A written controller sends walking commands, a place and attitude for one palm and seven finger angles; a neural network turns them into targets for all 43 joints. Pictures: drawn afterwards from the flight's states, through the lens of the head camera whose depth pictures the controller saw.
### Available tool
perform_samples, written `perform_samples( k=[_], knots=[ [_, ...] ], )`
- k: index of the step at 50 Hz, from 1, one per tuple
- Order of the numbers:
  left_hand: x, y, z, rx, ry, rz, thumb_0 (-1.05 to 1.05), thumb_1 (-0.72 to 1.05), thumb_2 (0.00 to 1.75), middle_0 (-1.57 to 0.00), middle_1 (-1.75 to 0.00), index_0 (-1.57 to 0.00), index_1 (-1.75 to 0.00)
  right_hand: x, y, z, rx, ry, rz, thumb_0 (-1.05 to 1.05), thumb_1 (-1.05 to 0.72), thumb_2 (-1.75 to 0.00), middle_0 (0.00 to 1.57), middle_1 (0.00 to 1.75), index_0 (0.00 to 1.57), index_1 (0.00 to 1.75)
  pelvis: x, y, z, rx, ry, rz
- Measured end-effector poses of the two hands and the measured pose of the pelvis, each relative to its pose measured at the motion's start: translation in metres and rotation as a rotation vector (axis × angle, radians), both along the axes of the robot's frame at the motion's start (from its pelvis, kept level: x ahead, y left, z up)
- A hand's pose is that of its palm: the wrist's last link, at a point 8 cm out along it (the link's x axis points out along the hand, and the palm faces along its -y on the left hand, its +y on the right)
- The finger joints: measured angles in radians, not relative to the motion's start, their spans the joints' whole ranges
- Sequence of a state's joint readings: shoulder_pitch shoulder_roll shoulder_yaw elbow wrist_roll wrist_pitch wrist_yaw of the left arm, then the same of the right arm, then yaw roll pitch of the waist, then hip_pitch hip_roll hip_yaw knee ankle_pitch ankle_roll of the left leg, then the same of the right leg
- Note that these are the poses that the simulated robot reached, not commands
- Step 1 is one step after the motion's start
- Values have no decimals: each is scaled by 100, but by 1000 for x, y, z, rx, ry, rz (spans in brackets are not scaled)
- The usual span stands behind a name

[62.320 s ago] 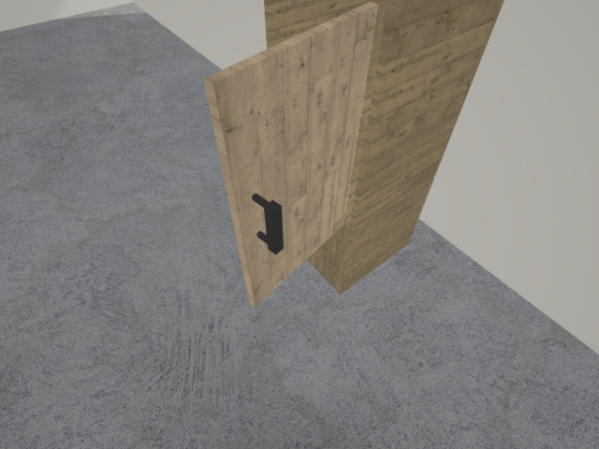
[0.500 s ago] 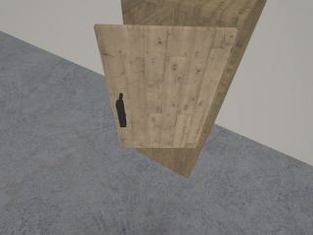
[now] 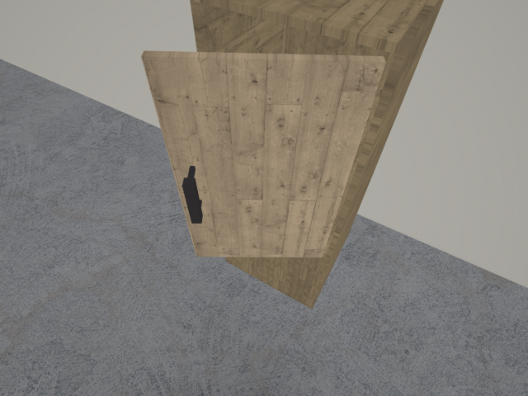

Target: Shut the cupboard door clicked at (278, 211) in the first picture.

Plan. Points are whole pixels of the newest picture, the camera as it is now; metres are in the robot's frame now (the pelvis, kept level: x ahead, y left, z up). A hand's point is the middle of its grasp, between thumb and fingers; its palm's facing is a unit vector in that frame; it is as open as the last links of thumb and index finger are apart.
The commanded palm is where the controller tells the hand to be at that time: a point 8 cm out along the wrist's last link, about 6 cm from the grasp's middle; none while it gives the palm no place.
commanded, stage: shuffle to correct the standing spot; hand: left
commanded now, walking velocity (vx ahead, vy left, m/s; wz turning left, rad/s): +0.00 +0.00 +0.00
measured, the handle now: (194, 194) +0.50 +0.18 -0.04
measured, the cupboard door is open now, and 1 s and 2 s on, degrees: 31 31 31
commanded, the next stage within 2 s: come to a stop and stand still in 0.18 s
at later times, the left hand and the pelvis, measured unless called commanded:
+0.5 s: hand out of the picture +0.00 +0.13 -0.19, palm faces +0.09 -0.99 -0.14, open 7.4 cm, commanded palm none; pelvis +0.05 -0.02 -0.01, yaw +2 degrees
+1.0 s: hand out of the picture +0.06 +0.19 -0.17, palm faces +0.03 -0.97 -0.26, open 7.4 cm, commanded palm none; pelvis +0.00 +0.00 -0.01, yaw +1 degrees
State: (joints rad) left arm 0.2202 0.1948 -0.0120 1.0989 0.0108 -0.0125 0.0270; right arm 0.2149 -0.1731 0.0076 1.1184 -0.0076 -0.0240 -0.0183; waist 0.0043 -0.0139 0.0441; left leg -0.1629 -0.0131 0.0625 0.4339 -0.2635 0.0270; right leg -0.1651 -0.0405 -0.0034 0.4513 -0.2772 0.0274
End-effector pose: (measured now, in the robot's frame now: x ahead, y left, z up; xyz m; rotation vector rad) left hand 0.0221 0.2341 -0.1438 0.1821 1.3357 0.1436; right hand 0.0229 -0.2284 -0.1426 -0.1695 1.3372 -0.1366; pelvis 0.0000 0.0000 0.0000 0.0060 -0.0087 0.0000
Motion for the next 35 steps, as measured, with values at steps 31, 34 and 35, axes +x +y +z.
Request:
perform_samples(
  k=[31,34,35],
  knots=[
    [-4,-41,-8,-51,108,117,0,91,90,-20,-30,-20,-30,42,-12,0,-30,47,-4,2,-93,-89,20,30,20,30,46,-16,-2,-1,20,35],
    [7,-30,-8,-18,71,97,1,91,90,-20,-30,-20,-30,48,-15,-3,-28,18,-2,1,-92,-89,20,30,20,30,43,-17,-4,2,31,33],
    [11,-27,-8,-8,58,91,1,92,90,-20,-30,-20,-30,49,-15,-5,-26,10,-1,1,-92,-89,20,30,20,30,41,-17,-6,4,33,32]
  ],
)
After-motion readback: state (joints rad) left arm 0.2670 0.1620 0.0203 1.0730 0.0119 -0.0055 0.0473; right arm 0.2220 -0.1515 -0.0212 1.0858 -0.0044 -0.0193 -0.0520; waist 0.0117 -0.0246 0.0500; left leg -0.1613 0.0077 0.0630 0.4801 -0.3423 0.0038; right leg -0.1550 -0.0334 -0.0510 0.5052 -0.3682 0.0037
